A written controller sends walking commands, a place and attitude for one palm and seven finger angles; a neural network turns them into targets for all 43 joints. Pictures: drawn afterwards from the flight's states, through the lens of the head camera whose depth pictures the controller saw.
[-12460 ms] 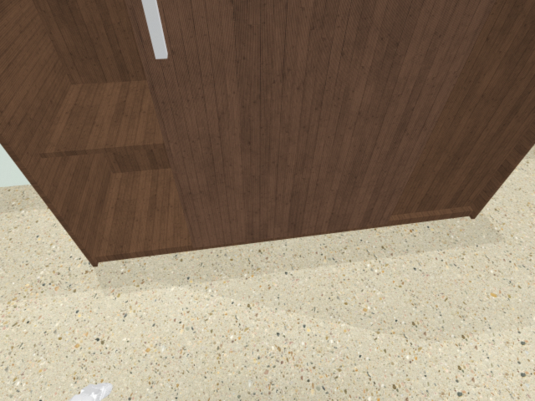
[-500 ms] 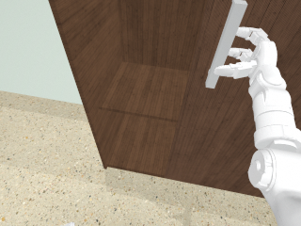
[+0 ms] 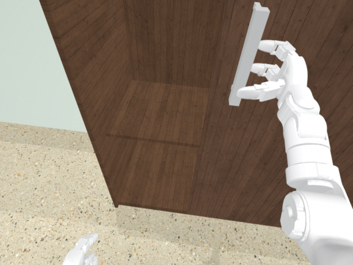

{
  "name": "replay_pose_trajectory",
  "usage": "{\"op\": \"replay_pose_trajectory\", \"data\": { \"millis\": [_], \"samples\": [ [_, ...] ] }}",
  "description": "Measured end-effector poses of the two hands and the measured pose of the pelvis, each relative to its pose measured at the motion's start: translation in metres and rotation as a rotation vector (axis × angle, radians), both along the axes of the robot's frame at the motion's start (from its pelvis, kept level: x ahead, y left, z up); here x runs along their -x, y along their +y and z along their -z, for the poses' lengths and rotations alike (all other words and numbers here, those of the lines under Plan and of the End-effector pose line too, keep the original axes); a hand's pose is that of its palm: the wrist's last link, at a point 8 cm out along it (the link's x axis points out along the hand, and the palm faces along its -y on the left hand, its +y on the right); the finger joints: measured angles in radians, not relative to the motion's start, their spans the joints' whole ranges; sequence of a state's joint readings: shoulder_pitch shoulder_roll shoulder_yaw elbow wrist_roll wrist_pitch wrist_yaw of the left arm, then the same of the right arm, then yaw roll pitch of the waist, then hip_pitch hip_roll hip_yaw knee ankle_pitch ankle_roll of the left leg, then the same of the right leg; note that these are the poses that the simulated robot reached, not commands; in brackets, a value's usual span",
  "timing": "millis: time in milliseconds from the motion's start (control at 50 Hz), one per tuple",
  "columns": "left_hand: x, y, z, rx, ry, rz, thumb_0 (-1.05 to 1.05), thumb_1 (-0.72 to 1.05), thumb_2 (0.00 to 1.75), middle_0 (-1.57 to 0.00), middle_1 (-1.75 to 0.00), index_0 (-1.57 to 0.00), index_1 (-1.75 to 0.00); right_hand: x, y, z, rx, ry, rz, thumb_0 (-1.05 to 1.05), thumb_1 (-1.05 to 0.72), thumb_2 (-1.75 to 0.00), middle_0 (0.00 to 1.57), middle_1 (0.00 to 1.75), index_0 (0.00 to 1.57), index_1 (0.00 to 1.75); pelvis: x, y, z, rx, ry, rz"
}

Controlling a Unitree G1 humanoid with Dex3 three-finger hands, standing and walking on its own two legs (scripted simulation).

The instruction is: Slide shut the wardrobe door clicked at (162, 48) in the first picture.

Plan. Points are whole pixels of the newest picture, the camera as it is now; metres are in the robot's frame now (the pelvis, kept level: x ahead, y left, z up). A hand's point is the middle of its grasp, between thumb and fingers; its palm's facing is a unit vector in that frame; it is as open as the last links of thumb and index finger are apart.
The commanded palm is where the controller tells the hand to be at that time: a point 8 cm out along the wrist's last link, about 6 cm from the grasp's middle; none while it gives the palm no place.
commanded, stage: slide the fingers in behind the handle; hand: right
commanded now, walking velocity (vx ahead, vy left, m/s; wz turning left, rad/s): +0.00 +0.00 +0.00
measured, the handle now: (244, 58) +0.52 -0.11 +0.25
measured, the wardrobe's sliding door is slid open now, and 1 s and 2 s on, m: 0.41 0.41 0.41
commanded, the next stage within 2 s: grip the handle and tug to test in 1.26 s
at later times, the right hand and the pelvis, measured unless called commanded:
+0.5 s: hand (243, 70) +0.45 -0.10 +0.25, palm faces +0.04 +1.00 +0.03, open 14.0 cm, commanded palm +0.43 -0.16 +0.24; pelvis -0.01 +0.00 +0.00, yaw +0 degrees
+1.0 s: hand (241, 71) +0.45 -0.10 +0.25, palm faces +0.06 +1.00 +0.02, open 14.3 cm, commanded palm +0.43 -0.14 +0.24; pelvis +0.00 +0.00 +0.00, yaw +0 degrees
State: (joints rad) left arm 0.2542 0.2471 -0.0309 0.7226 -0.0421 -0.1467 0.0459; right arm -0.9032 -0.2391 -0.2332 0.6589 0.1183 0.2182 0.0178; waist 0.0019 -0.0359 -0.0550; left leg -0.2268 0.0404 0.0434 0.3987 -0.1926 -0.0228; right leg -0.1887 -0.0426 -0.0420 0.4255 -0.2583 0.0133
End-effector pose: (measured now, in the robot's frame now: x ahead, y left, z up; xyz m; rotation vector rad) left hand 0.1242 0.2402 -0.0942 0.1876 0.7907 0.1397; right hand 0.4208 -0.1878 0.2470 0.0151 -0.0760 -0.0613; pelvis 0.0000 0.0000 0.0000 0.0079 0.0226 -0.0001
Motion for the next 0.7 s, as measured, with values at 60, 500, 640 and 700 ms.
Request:
{"op": "replay_pose_trajectory", "data": {
  "millis": [60, 500, 640, 700],
  "samples": [
    [-0.007, -0.002, -0.001, 0.003, -0.013, 0.013, 0.01, 0.9, 0.9, -0.2, -0.3, -0.2, -0.3, 0.002, 0.006, -0.003, 0.002, 0.006, -0.005, -0.01, 0.5, -0.3, 0.3, 1.2, 0.3, 1.2, 0.0, 0.0, 0.0, 0.0, -0.003, 0.005],
    [0.03, -0.002, 0.011, 0.016, 0.073, -0.024, 0.01, 0.9, 0.9, -0.2, -0.3, -0.2, -0.3, -0.008, 0.034, -0.002, -0.009, 0.016, -0.019, -0.01, 0.5, -0.3, 0.3, 1.2, 0.29, 1.2, 0.005, 0.0, 0.0, 0.004, 0.004, -0.006],
    [0.04, 0.002, 0.012, 0.016, 0.087, -0.051, 0.01, 0.9, 0.9, -0.2, -0.3, -0.2, -0.3, -0.007, 0.036, -0.001, -0.005, 0.014, -0.003, -0.01, 0.5, -0.3, 0.3, 1.2, 0.28, 1.19, 0.006, 0.001, 0.0, 0.004, 0.0, -0.015],
    [0.04, 0.003, 0.012, 0.013, 0.088, -0.053, 0.01, 0.9, 0.9, -0.2, -0.3, -0.2, -0.3, -0.007, 0.037, -0.001, -0.006, 0.017, -0.002, -0.01, 0.5, -0.3, 0.3, 1.2, 0.28, 1.19, 0.007, 0.001, -0.001, 0.004, -0.001, -0.016]
  ]
}}
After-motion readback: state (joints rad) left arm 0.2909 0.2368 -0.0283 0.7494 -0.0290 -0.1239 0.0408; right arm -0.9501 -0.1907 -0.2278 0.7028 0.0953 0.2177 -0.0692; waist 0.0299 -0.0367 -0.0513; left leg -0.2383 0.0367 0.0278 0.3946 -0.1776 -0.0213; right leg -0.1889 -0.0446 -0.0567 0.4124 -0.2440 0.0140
